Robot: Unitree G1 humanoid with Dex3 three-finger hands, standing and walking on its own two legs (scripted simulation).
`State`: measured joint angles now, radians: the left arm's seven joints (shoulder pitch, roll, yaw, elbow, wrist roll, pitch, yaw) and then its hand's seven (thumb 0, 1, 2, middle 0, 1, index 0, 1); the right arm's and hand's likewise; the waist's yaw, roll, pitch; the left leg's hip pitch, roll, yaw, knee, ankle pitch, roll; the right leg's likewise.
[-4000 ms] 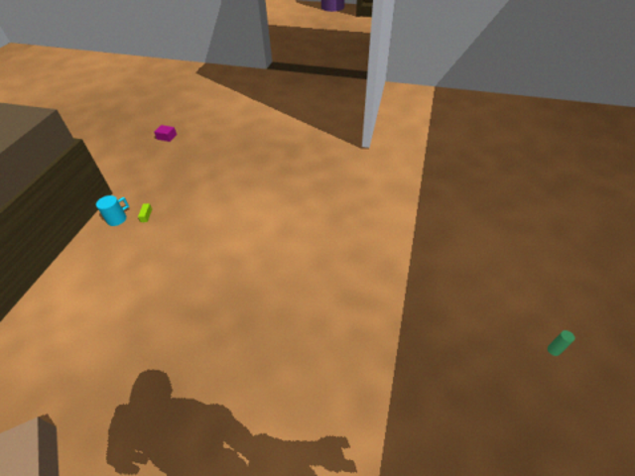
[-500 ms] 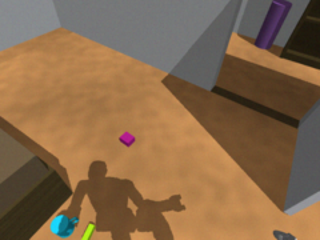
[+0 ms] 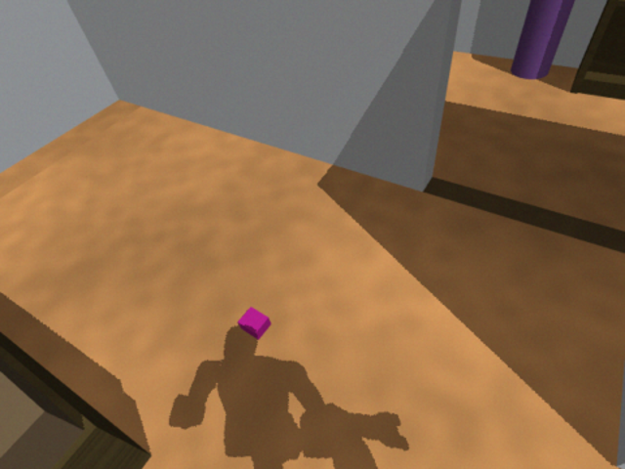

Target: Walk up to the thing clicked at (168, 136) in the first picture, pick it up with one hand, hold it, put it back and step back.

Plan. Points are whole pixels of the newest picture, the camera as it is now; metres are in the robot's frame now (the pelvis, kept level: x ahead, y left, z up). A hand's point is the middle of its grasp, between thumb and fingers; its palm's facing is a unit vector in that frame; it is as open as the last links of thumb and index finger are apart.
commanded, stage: walk up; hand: left
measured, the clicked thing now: (254, 323) +0.73 +0.33 -0.74
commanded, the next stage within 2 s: none
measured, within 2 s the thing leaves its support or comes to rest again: neither
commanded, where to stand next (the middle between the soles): +0.39 +0.04 m, yaw +1 degrees
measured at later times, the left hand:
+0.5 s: hand (134, 455) +0.19 +0.33 -0.16, palm faces -0.01 -0.95 -0.32, open 7.4 cm
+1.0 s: hand (175, 338) +0.36 +0.29 -0.11, palm faces -0.02 -0.90 -0.44, open 7.4 cm
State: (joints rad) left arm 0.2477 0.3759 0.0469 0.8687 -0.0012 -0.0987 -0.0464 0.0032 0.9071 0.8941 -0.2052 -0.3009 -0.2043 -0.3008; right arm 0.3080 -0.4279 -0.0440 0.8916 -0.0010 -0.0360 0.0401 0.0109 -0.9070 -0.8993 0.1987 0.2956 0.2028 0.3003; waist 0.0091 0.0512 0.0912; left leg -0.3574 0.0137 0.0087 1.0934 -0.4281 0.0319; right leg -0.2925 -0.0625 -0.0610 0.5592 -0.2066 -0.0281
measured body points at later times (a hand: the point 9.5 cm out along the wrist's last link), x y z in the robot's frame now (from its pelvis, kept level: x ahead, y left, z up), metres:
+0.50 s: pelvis +0.15 +0.05 +0.00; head +0.16 +0.09 +0.45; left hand +0.19 +0.38 -0.14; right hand +0.23 -0.27 -0.09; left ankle +0.19 +0.16 -0.73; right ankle +0.16 -0.10 -0.67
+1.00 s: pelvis +0.28 +0.02 +0.00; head +0.31 -0.02 +0.45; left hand +0.36 +0.33 -0.08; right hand +0.35 -0.29 -0.14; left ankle +0.28 +0.17 -0.67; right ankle +0.34 -0.08 -0.73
